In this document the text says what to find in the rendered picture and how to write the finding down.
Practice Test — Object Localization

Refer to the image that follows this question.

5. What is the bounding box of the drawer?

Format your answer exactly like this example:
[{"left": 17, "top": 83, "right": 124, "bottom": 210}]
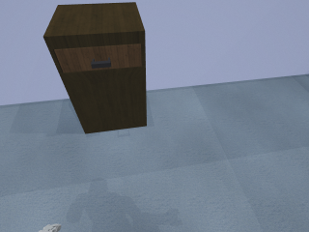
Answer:
[{"left": 54, "top": 43, "right": 142, "bottom": 73}]

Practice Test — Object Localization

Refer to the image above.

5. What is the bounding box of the handle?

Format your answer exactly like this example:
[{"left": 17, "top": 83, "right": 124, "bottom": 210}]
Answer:
[{"left": 91, "top": 57, "right": 111, "bottom": 69}]

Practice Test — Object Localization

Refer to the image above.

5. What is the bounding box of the cabinet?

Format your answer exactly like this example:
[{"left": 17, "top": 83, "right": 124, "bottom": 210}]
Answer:
[{"left": 43, "top": 2, "right": 147, "bottom": 134}]

